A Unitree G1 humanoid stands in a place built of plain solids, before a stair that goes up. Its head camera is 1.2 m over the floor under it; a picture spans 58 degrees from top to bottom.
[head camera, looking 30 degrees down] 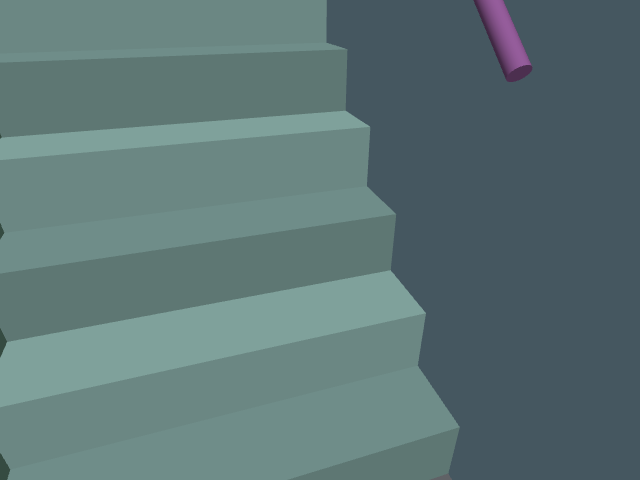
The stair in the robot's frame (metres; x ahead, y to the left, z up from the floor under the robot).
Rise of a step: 0.21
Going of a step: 0.23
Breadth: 1.09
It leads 18 degrees to the left of straight ahead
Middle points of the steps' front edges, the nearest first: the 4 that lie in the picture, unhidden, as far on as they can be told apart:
0.79 0.22 0.41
1.00 0.29 0.62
1.22 0.36 0.82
1.43 0.43 1.03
